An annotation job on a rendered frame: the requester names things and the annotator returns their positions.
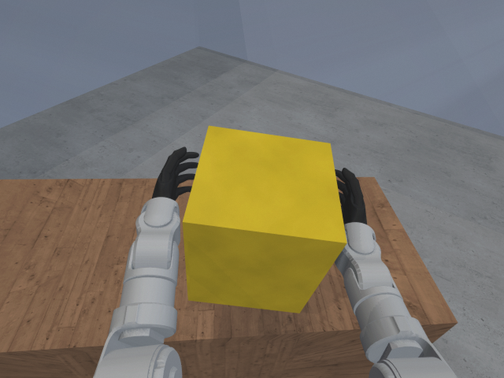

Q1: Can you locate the robot right upper arm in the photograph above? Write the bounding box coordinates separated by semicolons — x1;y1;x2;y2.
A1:
369;357;456;378

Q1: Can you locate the pedestal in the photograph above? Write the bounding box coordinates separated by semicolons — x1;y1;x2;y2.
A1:
0;177;458;378

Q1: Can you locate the robot left hand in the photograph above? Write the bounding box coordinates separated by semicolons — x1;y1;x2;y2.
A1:
152;147;199;201

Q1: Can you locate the robot left upper arm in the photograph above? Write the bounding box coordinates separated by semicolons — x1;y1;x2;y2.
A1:
94;344;182;378

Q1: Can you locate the left robot forearm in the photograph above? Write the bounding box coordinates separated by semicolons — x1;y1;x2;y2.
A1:
93;197;180;378

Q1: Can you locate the carton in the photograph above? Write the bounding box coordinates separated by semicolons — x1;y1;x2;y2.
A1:
183;126;347;313

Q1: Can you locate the robot right hand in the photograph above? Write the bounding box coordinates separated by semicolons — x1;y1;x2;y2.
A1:
335;168;367;224

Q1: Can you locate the right robot forearm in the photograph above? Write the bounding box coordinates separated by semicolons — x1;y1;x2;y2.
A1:
335;222;457;378

